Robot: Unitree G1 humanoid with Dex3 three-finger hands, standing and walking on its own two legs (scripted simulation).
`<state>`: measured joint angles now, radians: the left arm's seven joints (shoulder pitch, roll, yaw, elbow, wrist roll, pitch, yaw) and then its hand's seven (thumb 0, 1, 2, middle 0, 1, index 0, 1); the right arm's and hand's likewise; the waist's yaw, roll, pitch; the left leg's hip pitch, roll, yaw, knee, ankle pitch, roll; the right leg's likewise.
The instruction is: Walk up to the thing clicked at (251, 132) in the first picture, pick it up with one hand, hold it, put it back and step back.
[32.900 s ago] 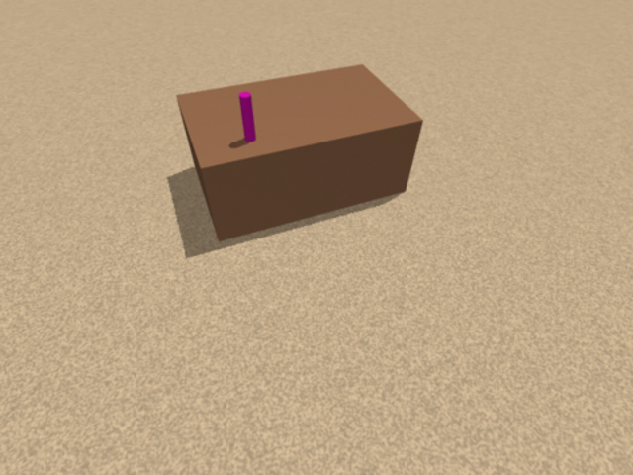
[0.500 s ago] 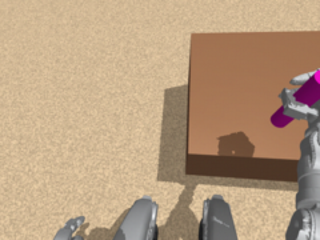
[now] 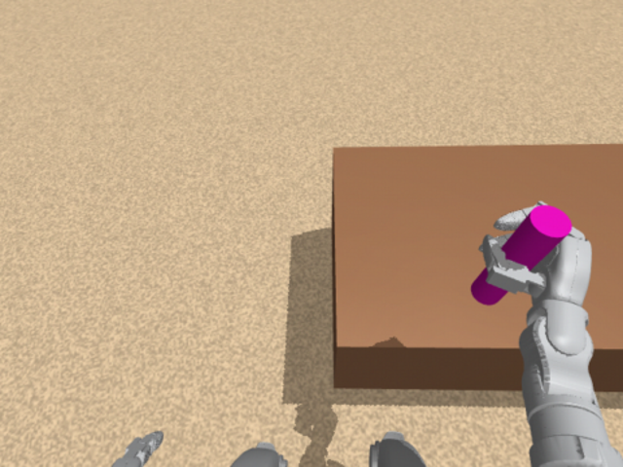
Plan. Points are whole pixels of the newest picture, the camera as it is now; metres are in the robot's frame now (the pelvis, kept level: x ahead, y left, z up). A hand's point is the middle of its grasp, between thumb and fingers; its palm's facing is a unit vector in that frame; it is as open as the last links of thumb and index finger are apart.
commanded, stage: hold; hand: right
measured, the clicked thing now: (512, 262) +0.39 -0.22 +0.03
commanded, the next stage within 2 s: crouch in 1.56 s
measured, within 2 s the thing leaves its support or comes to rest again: neither
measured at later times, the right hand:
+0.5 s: hand (489, 255) +0.37 -0.17 +0.08, palm faces +0.23 +0.97 -0.01, open 5.4 cm
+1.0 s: hand (499, 262) +0.35 -0.17 +0.10, palm faces +0.22 +0.98 -0.01, open 5.4 cm
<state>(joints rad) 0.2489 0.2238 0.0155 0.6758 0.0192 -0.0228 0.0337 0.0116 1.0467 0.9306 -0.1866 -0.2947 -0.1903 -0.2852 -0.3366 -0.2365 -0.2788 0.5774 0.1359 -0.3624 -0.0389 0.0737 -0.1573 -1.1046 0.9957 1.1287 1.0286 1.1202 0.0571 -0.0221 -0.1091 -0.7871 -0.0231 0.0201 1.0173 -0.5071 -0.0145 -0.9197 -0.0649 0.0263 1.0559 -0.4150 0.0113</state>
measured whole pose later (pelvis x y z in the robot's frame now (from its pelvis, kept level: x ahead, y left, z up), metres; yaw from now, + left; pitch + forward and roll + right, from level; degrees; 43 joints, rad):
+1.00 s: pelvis +0.01 +0.01 +0.04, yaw +0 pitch +7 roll +1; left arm 0.22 0.22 0.01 0.67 0.00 -0.01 0.05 0.01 0.98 0.88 -0.20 -0.30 -0.20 -0.29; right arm -0.15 -0.16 -0.15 0.43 0.14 -0.35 -0.07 0.07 -0.16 -1.11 0.99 1.15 1.02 1.13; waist 0.02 -0.02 -0.06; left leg -0.49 -0.01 0.00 0.81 -0.44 -0.01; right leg -0.60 -0.05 0.00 0.82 -0.34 0.02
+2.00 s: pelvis +0.00 +0.01 +0.01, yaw +0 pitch +13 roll +1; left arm 0.20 0.22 0.02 0.68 0.03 -0.05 0.04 0.01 0.89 0.90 -0.20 -0.30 -0.20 -0.30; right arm -0.32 -0.19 -0.24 0.67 0.13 -0.45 -0.03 0.08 -0.14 -1.14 1.00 1.15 1.03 1.12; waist 0.04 0.01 -0.08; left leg -0.70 -0.01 0.00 0.96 -0.48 -0.01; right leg -0.80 -0.05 0.00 0.95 -0.37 0.02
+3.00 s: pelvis -0.03 +0.01 -0.13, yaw +4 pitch +33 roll +5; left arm 0.20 0.24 -0.01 0.67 0.08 0.03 -0.04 0.01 0.88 0.90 -0.20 -0.30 -0.19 -0.30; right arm -0.81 -0.45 -0.47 1.08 0.06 -0.53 0.03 0.08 -0.14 -1.15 1.01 1.15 1.04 1.12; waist 0.15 -0.02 -0.18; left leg -1.48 -0.06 0.04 1.57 -0.66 -0.01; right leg -1.62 -0.09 0.08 1.59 -0.54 0.02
